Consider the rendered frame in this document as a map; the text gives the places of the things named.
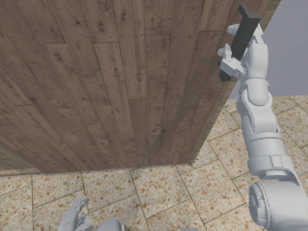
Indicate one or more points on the robot left thigh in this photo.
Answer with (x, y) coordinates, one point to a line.
(111, 225)

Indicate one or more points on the right robot forearm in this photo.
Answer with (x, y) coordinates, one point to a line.
(266, 151)

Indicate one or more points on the handle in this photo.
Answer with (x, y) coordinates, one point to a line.
(242, 38)

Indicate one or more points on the robot right hand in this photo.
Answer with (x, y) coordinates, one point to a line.
(254, 63)

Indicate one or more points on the robot left hand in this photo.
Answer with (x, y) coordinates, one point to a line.
(71, 221)

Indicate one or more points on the robot right upper arm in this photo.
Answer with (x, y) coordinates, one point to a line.
(278, 205)

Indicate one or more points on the wardrobe door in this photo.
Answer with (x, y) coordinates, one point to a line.
(107, 84)
(9, 161)

